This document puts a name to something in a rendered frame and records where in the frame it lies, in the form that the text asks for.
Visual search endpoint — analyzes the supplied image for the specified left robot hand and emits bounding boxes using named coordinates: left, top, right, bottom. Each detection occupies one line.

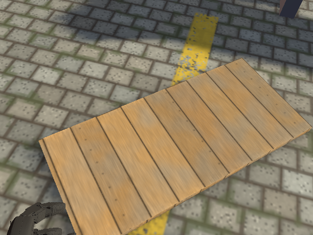
left=7, top=202, right=76, bottom=235

